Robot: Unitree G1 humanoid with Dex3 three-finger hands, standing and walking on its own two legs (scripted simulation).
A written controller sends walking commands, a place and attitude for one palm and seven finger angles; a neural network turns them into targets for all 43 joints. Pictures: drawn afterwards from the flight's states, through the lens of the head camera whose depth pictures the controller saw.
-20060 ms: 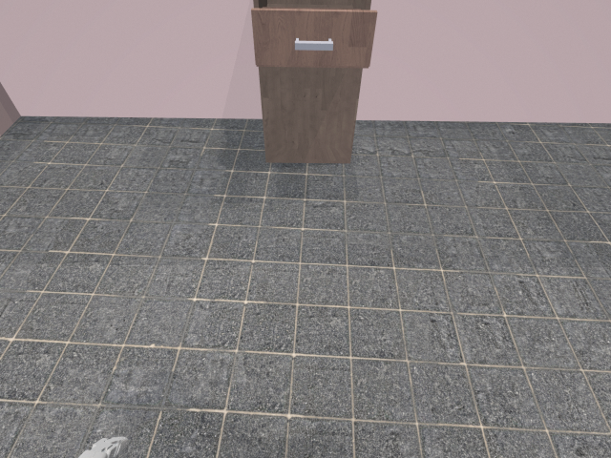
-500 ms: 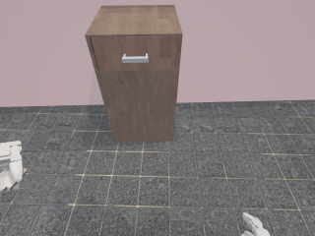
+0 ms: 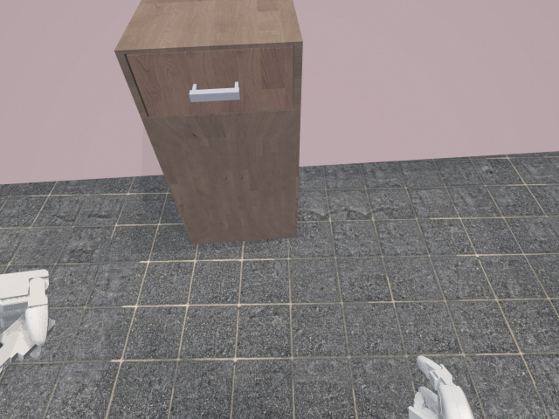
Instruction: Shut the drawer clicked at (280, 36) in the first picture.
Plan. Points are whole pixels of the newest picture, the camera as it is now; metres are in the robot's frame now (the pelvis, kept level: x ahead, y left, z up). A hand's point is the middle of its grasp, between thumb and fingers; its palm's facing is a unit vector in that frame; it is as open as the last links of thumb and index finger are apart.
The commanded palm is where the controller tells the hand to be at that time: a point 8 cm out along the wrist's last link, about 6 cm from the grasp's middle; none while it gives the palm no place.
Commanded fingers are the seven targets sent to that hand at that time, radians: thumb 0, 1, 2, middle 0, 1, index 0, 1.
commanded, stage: stop stepping back and stand still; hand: left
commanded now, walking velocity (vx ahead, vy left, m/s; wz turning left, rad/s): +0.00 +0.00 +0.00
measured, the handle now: (215, 90) +0.88 +0.21 -0.01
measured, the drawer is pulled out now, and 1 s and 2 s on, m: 0.00 0.00 0.00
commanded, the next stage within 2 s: let the arm hang, fingers relaxed in 0.02 s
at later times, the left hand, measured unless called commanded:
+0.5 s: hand out of the picture -0.02 +0.23 -0.18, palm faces +0.08 -0.97 -0.21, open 3.5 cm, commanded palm none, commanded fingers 0.00 0.90 0.90 -0.60 -0.73 -0.60 -0.73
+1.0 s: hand out of the picture -0.05 +0.25 -0.16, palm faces +0.04 -0.96 -0.28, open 7.3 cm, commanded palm none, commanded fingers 0.00 0.90 0.90 -0.20 -0.30 -0.20 -0.30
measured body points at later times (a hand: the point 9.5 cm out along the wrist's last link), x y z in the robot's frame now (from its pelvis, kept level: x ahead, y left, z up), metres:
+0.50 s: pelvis -0.04 +0.03 -0.01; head -0.01 +0.05 +0.44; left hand -0.03 +0.28 -0.16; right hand +0.02 -0.23 -0.14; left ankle +0.02 +0.14 -0.73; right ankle -0.08 -0.06 -0.73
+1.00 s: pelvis -0.05 +0.04 +0.01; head -0.05 +0.02 +0.46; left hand -0.05 +0.30 -0.14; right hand -0.02 -0.21 -0.16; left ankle +0.02 +0.14 -0.73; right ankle -0.08 -0.06 -0.73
